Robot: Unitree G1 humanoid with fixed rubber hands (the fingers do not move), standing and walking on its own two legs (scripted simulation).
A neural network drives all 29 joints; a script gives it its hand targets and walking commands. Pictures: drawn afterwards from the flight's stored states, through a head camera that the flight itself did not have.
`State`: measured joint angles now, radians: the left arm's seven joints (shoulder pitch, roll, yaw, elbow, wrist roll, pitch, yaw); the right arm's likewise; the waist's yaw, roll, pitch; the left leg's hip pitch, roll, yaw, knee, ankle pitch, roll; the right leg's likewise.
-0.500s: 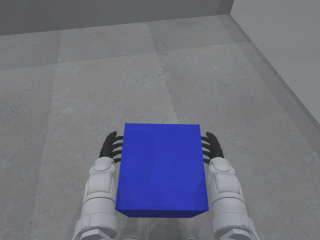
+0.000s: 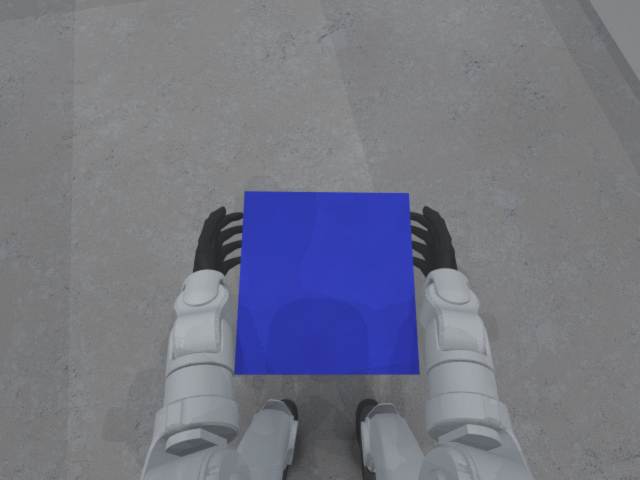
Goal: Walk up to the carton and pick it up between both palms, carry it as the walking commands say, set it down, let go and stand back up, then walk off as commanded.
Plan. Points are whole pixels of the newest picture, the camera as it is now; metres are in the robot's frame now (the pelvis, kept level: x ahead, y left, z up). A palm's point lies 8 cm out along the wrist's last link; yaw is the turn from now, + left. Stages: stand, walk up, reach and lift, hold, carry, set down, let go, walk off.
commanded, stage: set down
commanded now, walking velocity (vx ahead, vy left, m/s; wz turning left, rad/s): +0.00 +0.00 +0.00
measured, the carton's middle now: (323, 291) +0.36 +0.02 -0.14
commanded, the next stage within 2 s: none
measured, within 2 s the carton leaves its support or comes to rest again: neither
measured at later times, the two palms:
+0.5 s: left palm (230, 262) +0.40 +0.17 -0.14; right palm (421, 264) +0.41 -0.12 -0.15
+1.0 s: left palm (239, 262) +0.42 +0.17 -0.23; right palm (405, 263) +0.44 -0.12 -0.23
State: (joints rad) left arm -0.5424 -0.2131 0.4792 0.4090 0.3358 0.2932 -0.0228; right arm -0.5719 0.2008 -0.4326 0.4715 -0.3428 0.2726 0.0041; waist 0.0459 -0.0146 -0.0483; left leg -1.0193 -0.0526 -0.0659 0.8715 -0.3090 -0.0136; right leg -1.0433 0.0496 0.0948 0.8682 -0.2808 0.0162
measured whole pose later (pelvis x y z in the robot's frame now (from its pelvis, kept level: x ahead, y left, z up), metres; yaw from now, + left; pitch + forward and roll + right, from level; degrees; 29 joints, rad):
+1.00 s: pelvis -0.03 +0.00 -0.15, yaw +1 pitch +44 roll +0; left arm -0.91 -0.05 0.47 0.64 0.23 0.30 0.04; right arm -0.92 0.08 -0.46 0.66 -0.25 0.28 -0.07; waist 0.03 -0.02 -0.18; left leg -1.79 -0.11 -0.08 1.53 -0.50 -0.04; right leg -1.80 0.10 0.09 1.51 -0.47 0.05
